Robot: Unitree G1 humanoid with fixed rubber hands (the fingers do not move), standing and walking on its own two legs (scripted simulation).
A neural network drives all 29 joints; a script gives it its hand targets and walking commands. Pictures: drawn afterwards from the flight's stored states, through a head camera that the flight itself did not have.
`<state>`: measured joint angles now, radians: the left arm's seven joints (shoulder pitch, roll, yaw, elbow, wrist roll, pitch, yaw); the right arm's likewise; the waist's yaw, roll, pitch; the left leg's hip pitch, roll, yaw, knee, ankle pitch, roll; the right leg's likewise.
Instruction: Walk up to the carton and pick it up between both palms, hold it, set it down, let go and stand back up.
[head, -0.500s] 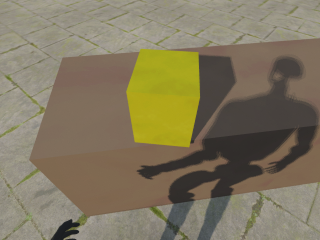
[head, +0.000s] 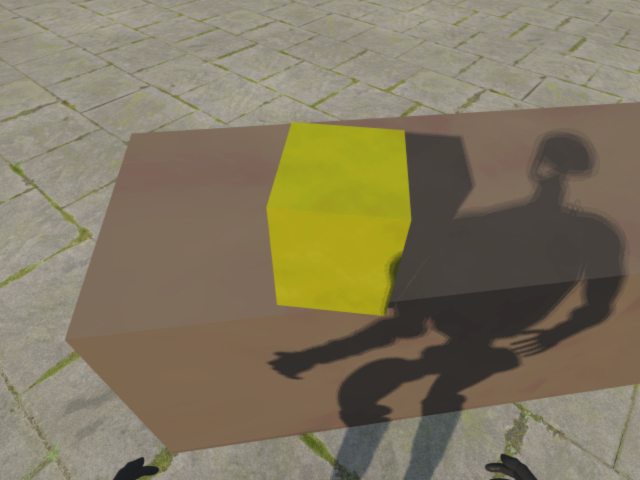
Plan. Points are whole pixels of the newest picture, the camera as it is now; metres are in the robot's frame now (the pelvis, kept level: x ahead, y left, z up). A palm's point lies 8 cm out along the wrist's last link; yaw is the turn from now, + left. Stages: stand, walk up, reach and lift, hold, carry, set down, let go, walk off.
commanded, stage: walk up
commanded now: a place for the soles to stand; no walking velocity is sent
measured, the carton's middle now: (339, 220) +0.52 -0.03 +0.02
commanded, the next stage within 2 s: none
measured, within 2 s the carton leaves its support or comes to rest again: neither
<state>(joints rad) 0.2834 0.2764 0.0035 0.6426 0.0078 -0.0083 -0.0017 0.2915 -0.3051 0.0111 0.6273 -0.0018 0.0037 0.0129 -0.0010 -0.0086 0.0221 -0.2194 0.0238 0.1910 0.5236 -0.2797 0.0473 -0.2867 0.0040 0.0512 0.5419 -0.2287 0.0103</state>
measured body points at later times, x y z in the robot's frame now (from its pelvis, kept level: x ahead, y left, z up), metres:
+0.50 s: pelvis +0.03 -0.04 +0.01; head +0.04 -0.03 +0.46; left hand +0.17 +0.21 -0.10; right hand +0.01 -0.34 -0.09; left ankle +0.01 +0.09 -0.73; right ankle +0.13 -0.21 -0.68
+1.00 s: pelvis +0.10 -0.11 +0.00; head +0.13 -0.12 +0.45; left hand +0.18 +0.18 -0.09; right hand +0.21 -0.39 -0.11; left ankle +0.12 +0.04 -0.69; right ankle +0.15 -0.23 -0.73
